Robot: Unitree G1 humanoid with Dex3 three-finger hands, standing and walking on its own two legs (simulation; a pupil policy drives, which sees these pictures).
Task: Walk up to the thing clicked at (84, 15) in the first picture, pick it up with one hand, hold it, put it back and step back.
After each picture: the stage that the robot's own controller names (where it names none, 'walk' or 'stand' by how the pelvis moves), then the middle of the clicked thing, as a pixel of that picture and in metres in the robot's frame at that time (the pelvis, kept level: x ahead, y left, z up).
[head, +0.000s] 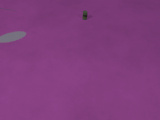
stand; (85, 15) +1.98 -0.12 -0.72
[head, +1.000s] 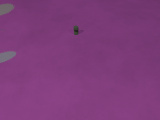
walk; (76, 30) +1.85 +0.13 -0.71
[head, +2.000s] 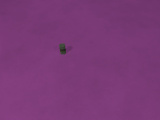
walk; (62, 49) +1.26 +0.22 -0.72
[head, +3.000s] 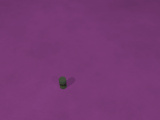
walk; (62, 82) +0.81 +0.18 -0.71
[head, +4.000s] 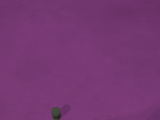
walk; (56, 114) +0.52 +0.15 -0.70
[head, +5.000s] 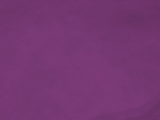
stand; out of the picture +0.38 +0.12 -0.71
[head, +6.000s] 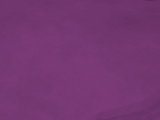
stand; out of the picture +0.36 +0.14 -0.72
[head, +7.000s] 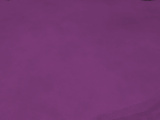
stand; out of the picture +0.37 +0.15 -0.73
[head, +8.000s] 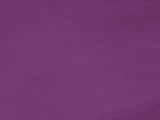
stand; out of the picture +0.36 +0.14 -0.73
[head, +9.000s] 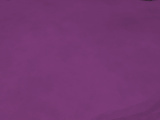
stand; out of the picture +0.36 +0.15 -0.73
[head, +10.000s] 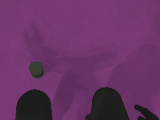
go down; (36, 70) +0.44 +0.16 -0.39
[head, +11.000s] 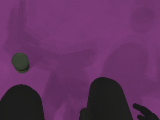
approach; (21, 63) +0.44 +0.19 -0.31
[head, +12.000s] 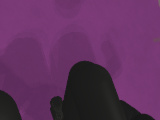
close in; out of the picture +0.43 +0.23 -0.23
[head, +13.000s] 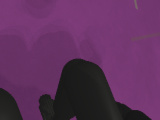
close; out of the picture +0.43 +0.24 -0.23
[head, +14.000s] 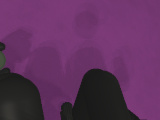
lift; out of the picture +0.37 +0.23 -0.16
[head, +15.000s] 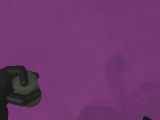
lift; (28, 90) +0.32 +0.16 +0.01
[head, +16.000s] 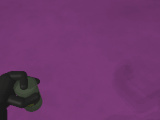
hold; (29, 94) +0.32 +0.17 +0.01
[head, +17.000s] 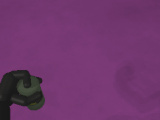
hold; (32, 93) +0.32 +0.17 +0.00
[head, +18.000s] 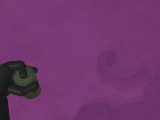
crouch; (28, 83) +0.36 +0.17 -0.04
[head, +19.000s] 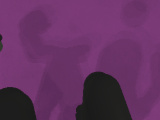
lower; out of the picture +0.49 +0.22 -0.10
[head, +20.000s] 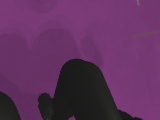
lower; out of the picture +0.44 +0.27 -0.23
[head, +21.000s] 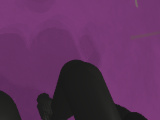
lower; out of the picture +0.44 +0.27 -0.24
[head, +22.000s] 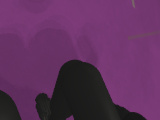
lower; out of the picture +0.44 +0.26 -0.24
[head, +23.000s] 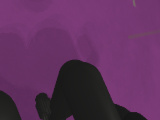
lower; out of the picture +0.44 +0.27 -0.24
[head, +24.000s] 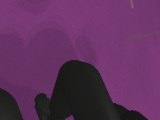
open; out of the picture +0.43 +0.24 -0.24
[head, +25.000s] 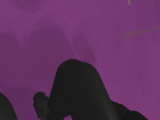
withdraw; out of the picture +0.43 +0.24 -0.24
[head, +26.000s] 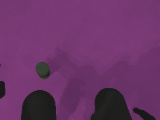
walk; (43, 71) +0.45 +0.16 -0.39
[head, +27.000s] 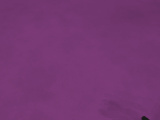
stand; out of the picture +0.38 +0.12 -0.66
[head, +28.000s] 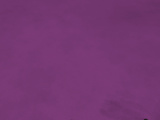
stand; out of the picture +0.39 +0.13 -0.66
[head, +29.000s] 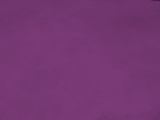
stand; out of the picture +0.39 +0.11 -0.70
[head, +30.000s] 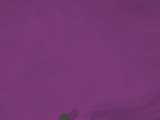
walk; out of the picture +0.41 +0.10 -0.70
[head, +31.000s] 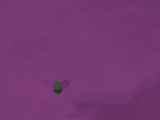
walk; (57, 88) +0.62 +0.11 -0.71
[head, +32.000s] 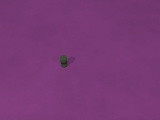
walk; (63, 61) +0.95 +0.18 -0.70
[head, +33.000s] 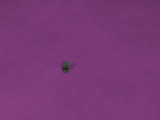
stand; (64, 67) +1.00 +0.13 -0.71
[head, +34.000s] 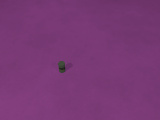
stand; (61, 67) +1.02 +0.15 -0.73
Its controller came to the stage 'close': yes
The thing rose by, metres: 0.71
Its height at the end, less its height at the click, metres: +0.00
